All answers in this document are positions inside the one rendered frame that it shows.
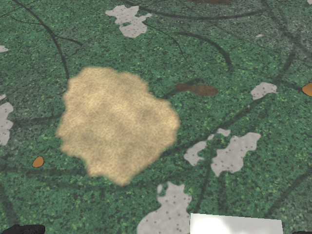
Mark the left robot hand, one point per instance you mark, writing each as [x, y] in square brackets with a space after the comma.
[25, 229]

